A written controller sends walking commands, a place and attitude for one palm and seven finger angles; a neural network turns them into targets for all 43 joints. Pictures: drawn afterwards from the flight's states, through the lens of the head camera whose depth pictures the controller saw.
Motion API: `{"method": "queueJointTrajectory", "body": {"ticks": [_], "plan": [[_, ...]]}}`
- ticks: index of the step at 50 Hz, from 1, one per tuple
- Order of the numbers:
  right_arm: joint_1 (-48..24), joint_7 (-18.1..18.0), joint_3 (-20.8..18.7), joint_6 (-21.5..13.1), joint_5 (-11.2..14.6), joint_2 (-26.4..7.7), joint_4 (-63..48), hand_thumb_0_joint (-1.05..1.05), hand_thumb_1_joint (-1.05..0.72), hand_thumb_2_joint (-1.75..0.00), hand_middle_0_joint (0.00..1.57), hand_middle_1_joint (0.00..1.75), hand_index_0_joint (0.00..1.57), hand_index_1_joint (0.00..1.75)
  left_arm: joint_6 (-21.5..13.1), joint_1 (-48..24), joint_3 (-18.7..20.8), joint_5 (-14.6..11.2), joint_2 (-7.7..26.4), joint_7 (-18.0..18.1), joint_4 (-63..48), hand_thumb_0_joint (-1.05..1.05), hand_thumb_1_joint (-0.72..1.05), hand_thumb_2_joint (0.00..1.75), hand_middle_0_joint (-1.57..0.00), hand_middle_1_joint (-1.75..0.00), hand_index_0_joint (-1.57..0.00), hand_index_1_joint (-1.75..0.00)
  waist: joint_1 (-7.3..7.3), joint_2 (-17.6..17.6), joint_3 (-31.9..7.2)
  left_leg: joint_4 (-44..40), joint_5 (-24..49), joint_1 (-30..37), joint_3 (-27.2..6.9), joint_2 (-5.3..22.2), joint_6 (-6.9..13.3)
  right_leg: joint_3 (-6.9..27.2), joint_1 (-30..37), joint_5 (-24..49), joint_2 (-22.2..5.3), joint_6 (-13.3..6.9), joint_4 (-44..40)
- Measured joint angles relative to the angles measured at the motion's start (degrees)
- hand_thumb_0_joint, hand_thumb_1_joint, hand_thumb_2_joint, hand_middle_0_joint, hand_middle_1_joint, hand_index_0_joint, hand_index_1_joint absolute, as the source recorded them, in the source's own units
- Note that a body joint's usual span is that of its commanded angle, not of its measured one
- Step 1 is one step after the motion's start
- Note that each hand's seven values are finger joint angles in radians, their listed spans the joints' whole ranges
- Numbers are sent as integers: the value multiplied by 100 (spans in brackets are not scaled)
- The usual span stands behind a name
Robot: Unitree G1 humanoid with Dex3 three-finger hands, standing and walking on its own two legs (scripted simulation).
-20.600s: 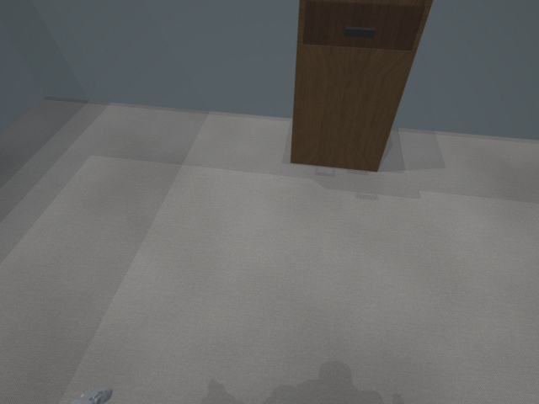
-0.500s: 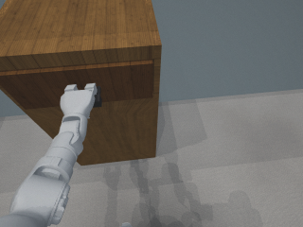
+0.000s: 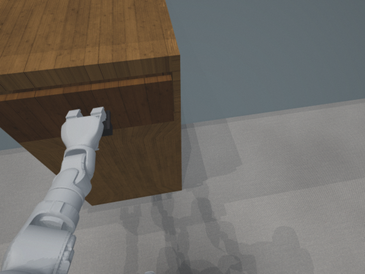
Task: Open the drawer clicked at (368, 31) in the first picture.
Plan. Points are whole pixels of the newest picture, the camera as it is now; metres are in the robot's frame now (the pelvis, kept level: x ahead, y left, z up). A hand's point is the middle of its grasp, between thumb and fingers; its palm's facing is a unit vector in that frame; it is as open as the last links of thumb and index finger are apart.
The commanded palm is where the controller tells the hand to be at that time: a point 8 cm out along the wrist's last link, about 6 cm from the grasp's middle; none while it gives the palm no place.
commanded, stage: pull the drawer open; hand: left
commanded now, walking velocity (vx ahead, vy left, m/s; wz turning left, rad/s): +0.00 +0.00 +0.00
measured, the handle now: (88, 123) +0.48 +0.22 +0.02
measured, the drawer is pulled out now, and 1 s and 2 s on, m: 0.03 0.10 0.15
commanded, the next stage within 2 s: none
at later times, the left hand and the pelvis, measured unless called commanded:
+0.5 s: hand (91, 151) +0.41 +0.21 +0.00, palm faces -0.05 -0.06 -1.00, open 5.9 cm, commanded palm +0.37 +0.21 +0.06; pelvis +0.00 -0.01 +0.00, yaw +1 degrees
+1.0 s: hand (90, 169) +0.36 +0.20 +0.00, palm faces -0.04 -0.04 -1.00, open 5.9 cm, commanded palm +0.34 +0.20 +0.06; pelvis +0.00 -0.01 +0.00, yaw +3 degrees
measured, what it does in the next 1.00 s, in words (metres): stands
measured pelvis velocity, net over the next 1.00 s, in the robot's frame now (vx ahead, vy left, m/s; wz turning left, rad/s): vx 0.00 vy -0.01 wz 0.04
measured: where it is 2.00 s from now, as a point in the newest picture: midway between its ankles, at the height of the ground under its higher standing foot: outside the picture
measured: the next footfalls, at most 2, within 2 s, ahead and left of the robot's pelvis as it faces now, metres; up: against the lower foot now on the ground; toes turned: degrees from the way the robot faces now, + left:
none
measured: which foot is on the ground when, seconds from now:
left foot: down 0.00-1.00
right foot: down 0.00-1.00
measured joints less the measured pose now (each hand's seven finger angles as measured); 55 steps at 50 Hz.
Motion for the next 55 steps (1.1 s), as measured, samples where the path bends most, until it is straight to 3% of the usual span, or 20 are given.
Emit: {"method": "queueJointTrajectory", "body": {"ticks": [6,14,23,29,38,45,55], "plan": [[-143,16,30,-12,40,14,-87,1,-91,-90,20,30,20,30,172,722,-127,-54,-170,26,-771,0,66,78,-30,-135,-41,-133,84,6,10,-174,-7,319,47,-26,19,52,310,10,-26,26,-176],[-598,-109,84,-70,20,33,-97,1,-91,-90,20,30,20,30,0,95,-313,159,-351,144,-68,-1,64,81,-33,-135,-40,-135,232,-81,3,-14,-1,182,-129,-123,1,-139,232,-91,-107,-2,18],[-723,-154,136,-41,23,58,-288,1,-91,-90,20,30,20,30,-131,-75,-199,171,-240,55,160,0,65,79,-34,-135,-41,-135,193,-121,-10,44,31,86,-133,-87,-30,-143,111,-71,-72,-34,114],[-500,-73,87,24,51,43,-371,1,-91,-90,20,30,20,30,3,614,-138,40,-181,-4,-608,0,66,77,-30,-135,-40,-134,168,-71,-9,-76,24,245,-24,-29,-30,-23,226,-21,-24,-31,-12],[-404,33,62,-22,58,-21,-313,1,-91,-90,20,30,20,30,436,2108,-411,-101,-335,46,-2287,0,65,79,-30,-135,-43,-133,238,-2,49,-295,-14,684,42,-57,-9,52,653,-25,-53,3,-241],[-786,-100,91,-54,29,-9,-149,1,-91,-90,20,30,20,30,479,1540,-729,43,-528,167,-1700,-1,64,82,-32,-135,-42,-135,428,-29,104,-139,-3,616,-128,-157,-22,-134,644,-122,-137,-21,-54],[-1009,-240,214,-78,70,95,-351,1,-91,-90,20,30,20,30,223,982,-621,23,-511,-17,-961,0,64,78,-34,-135,-42,-135,458,-90,112,-152,112,579,-179,-160,-67,-191,577,-76,-137,-70,31]]}}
